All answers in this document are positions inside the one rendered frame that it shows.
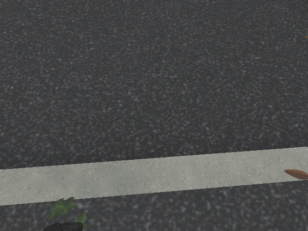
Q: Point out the robot left hand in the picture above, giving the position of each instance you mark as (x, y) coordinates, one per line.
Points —
(66, 226)

